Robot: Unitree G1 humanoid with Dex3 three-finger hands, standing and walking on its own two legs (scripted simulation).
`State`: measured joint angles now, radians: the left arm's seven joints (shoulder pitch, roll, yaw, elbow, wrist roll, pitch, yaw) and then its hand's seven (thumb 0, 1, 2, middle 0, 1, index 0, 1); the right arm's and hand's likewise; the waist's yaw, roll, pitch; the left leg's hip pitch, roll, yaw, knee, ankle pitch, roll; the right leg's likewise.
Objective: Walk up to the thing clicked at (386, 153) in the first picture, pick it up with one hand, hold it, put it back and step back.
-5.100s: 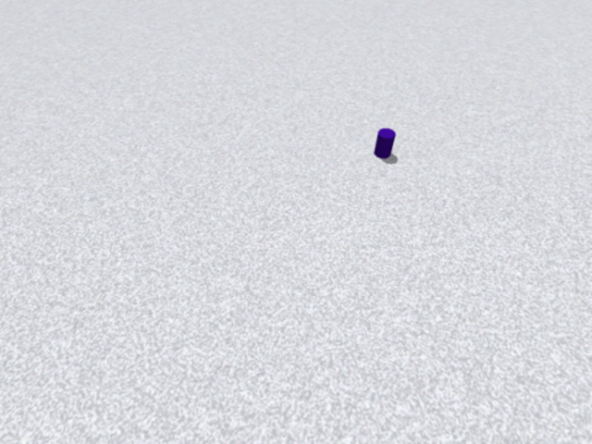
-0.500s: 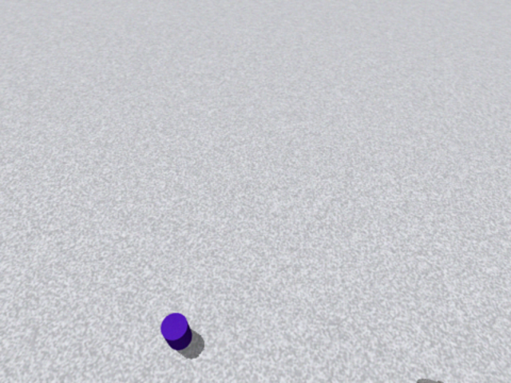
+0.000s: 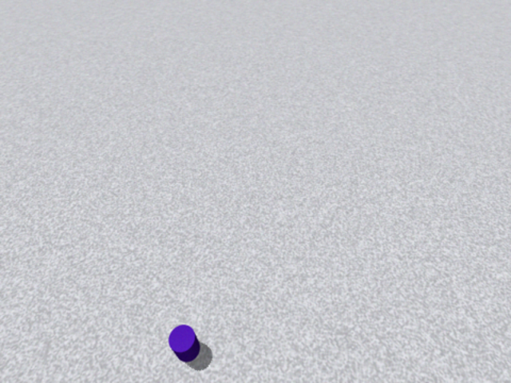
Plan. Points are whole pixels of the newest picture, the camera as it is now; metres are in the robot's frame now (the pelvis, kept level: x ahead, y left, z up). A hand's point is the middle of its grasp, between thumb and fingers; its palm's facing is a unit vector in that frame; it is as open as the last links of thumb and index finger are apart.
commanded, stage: walk up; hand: left
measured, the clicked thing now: (185, 343) +0.38 +0.26 -0.72
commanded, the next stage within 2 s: stand in 0.48 s
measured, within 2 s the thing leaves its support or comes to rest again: neither
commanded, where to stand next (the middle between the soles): +0.04 -0.01 m, yaw -1 degrees
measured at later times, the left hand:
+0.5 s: hand out of the picture +0.08 +0.25 -0.16, palm faces -0.02 -0.94 -0.34, open 7.4 cm
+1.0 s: hand out of the picture +0.09 +0.25 -0.16, palm faces -0.02 -0.94 -0.35, open 7.4 cm
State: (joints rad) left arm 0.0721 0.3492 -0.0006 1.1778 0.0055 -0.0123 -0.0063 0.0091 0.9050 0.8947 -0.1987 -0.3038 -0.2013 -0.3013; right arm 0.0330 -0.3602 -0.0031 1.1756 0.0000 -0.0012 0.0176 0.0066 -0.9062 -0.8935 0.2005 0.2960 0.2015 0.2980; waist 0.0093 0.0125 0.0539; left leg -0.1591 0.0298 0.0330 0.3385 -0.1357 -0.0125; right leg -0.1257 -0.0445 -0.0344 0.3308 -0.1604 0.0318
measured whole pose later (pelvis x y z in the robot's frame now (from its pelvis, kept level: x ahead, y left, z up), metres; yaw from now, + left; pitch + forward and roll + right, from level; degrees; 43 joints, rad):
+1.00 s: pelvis +0.02 -0.01 +0.00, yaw +0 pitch -2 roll +0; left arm 0.11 0.35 0.01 1.15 0.02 -0.01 0.00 0.01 0.90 0.89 -0.20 -0.30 -0.20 -0.30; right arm 0.08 -0.36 -0.01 1.15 -0.01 0.00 0.01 0.01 -0.91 -0.89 0.20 0.30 0.20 0.30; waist 0.00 0.01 0.04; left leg -0.13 0.04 0.02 0.33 -0.17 -0.02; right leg -0.09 -0.04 -0.04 0.32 -0.19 0.03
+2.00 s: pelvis +0.03 -0.01 +0.00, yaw +1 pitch -2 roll +0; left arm 0.12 0.35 0.00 1.13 0.02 -0.01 0.00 0.01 0.90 0.89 -0.20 -0.30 -0.20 -0.30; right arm 0.09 -0.36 0.00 1.14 -0.01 0.00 0.01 0.01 -0.91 -0.89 0.20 0.30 0.20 0.30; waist 0.00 0.01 0.04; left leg -0.11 0.03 0.02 0.32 -0.17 -0.02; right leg -0.07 -0.04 -0.05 0.30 -0.20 0.03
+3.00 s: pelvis +0.01 -0.01 -0.02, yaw +0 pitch +5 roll +0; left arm -0.07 0.35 0.17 1.10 0.06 -0.02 -0.02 0.01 0.55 0.54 -0.07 -0.13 -0.08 -0.12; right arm 0.20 -0.27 -0.02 0.82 0.02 -0.04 -0.03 0.01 -0.98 -0.91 0.20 0.30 0.20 0.30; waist -0.02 -0.02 0.02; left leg -0.42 0.04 0.01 0.58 -0.26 -0.02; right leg -0.38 -0.04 -0.04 0.57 -0.29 0.02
